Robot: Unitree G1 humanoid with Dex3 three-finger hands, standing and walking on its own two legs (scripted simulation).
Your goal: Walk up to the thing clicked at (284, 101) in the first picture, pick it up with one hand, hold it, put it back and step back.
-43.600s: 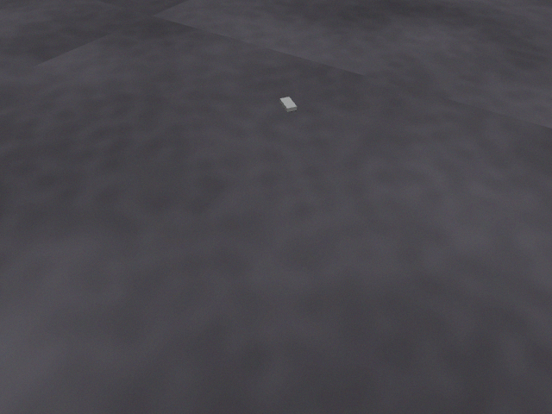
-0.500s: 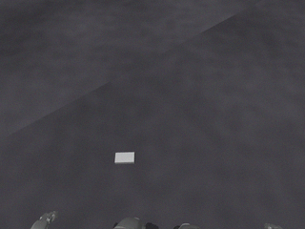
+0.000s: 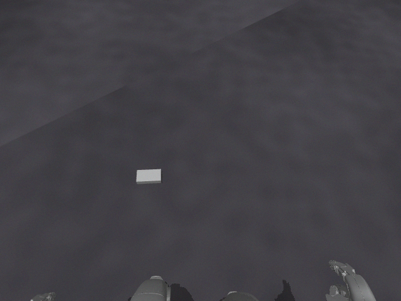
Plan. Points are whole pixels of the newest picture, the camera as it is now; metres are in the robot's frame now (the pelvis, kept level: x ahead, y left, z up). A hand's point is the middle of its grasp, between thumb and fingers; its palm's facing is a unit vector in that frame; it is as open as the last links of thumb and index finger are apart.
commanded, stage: step back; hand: left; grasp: from above
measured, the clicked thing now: (149, 176) +0.73 +0.27 -0.74
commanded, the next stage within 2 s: stand in 1.90 s
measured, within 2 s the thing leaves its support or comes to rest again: neither
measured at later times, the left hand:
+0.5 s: hand out of the picture -0.05 +0.24 -0.15, palm faces +0.08 -0.93 -0.35, open 7.4 cm
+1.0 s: hand out of the picture -0.29 +0.18 -0.13, palm faces +0.07 -0.91 -0.42, open 7.4 cm
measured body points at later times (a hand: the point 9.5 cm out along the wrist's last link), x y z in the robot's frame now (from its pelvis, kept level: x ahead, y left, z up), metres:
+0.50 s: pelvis -0.17 -0.03 +0.00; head -0.12 +0.01 +0.44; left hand -0.05 +0.29 -0.12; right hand -0.09 -0.33 -0.11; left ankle -0.17 +0.08 -0.72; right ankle -0.09 -0.15 -0.67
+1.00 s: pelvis -0.29 -0.10 +0.01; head -0.28 -0.12 +0.46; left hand -0.29 +0.22 -0.10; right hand -0.20 -0.42 -0.12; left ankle -0.27 +0.06 -0.67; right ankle -0.31 -0.22 -0.72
